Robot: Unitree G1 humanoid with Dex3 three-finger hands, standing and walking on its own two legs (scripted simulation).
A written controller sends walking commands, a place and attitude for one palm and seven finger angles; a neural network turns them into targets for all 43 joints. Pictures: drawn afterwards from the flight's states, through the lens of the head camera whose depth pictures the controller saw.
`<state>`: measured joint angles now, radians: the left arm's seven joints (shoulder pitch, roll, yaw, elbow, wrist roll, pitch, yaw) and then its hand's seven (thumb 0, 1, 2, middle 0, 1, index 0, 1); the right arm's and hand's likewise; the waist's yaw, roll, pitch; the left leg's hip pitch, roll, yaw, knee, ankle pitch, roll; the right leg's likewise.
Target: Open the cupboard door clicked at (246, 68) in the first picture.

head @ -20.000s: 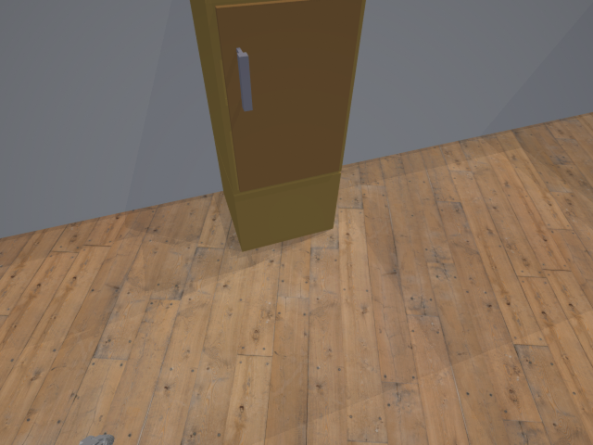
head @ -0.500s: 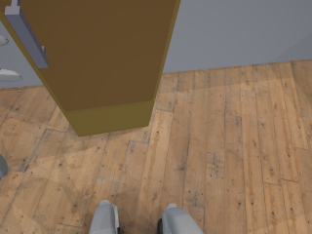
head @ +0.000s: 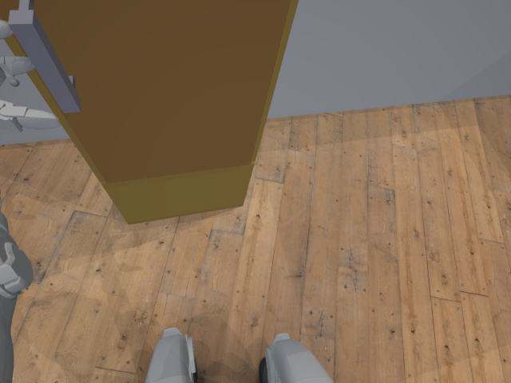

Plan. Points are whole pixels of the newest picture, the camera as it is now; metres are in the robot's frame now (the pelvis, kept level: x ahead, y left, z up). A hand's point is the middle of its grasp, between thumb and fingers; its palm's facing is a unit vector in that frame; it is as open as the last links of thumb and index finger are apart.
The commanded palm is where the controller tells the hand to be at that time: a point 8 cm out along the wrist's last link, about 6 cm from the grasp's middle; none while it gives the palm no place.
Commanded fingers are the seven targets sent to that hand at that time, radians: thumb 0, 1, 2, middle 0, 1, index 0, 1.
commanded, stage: slide the fingers in behind the handle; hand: left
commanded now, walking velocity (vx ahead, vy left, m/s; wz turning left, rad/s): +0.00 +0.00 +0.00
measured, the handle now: (51, 57) +0.57 +0.25 +0.10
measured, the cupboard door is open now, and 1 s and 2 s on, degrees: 0 0 0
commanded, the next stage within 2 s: close the thumb around the handle in 1.04 s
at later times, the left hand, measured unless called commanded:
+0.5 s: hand (26, 84) +0.51 +0.27 +0.10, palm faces +0.23 -0.97 +0.00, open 14.3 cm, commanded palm +0.51 +0.26 +0.10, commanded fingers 0.00 -0.50 0.30 -0.30 -1.20 -0.30 -1.20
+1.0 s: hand (66, 77) +0.52 +0.22 +0.10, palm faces +0.16 -0.99 +0.00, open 13.8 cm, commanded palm +0.50 +0.26 +0.10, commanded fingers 0.00 -0.50 0.30 -0.30 -1.20 -0.30 -1.20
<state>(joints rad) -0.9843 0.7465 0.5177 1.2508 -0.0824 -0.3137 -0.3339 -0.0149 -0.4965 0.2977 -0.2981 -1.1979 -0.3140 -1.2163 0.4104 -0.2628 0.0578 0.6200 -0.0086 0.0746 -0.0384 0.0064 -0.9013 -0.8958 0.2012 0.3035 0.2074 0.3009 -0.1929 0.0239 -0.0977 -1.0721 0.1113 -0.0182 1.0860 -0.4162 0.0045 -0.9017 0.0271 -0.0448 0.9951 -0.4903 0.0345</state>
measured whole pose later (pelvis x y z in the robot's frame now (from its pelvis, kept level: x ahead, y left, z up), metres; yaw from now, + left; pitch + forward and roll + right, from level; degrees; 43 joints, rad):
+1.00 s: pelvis +0.00 -0.01 +0.00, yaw +1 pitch +22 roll -5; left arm -1.02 0.61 0.43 1.27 -0.07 -0.34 -0.19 -0.01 -0.50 0.30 -0.30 -1.21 -0.31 -1.24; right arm 0.42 -0.25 0.05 0.66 -0.02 0.04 -0.01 0.01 -0.90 -0.90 0.20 0.30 0.21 0.30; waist -0.19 0.04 -0.10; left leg -1.06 0.10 -0.04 1.08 -0.41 -0.01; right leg -0.89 0.02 -0.06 1.01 -0.50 0.02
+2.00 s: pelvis +0.01 -0.01 +0.00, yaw +0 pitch +22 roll -4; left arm -0.95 0.58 0.47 1.21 -0.06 -0.35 -0.18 0.01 0.72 0.83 -0.40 -1.35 -0.40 -1.35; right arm 0.41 -0.26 0.03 0.64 -0.02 0.08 -0.01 0.01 -0.90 -0.90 0.20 0.30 0.21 0.30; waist -0.19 0.04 -0.11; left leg -1.03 0.11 -0.01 1.06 -0.42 -0.01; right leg -0.87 0.03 -0.03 1.00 -0.51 0.02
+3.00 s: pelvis +0.04 -0.06 +0.03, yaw +6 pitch +8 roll +1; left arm 0.11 -0.11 -0.17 0.08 0.08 -0.15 0.59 0.01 0.64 0.76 -0.37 -1.33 -0.37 -1.35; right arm 0.19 -0.19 0.00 0.56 -0.08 0.08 0.00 0.01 -0.90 -0.90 0.20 0.30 0.20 0.30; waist -0.01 0.03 -0.14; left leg -0.63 0.06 -0.04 0.88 -0.40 -0.07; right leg -0.50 -0.01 -0.08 0.91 -0.56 -0.04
